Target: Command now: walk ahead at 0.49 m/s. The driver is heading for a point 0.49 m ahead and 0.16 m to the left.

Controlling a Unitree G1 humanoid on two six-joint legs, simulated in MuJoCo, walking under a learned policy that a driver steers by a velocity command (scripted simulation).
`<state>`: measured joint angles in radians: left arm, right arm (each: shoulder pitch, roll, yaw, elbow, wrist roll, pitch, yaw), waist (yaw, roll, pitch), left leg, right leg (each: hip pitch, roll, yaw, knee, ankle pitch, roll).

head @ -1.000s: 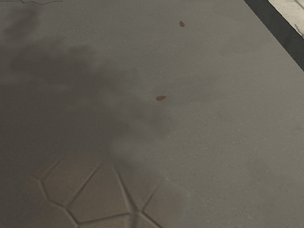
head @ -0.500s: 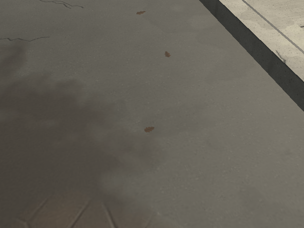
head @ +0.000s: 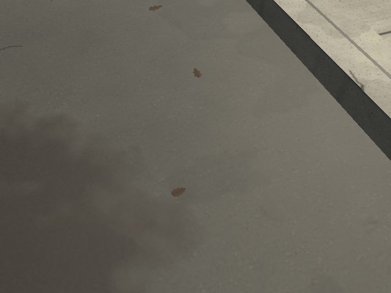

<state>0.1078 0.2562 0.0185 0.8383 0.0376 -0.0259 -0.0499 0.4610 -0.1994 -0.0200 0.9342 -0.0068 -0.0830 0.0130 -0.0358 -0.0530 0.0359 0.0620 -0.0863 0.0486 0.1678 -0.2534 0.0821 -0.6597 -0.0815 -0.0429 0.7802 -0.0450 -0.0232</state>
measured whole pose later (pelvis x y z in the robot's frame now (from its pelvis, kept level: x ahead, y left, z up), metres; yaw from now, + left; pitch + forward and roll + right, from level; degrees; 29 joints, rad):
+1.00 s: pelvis +0.47 +0.04 +0.00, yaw +18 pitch -1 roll +0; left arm 0.20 0.21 0.03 0.94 0.02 0.01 0.02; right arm 0.23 -0.20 -0.02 0.96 -0.02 -0.05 0.00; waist 0.00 -0.03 0.08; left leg -0.21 -0.08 0.08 0.35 -0.14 0.12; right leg -0.47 -0.07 0.02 0.83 -0.29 0.01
